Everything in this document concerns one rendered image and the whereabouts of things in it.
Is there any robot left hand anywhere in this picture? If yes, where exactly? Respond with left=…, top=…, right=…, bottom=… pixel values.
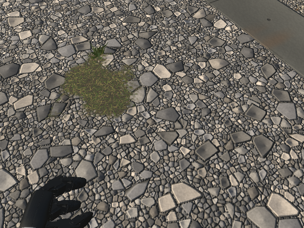
left=19, top=175, right=93, bottom=228

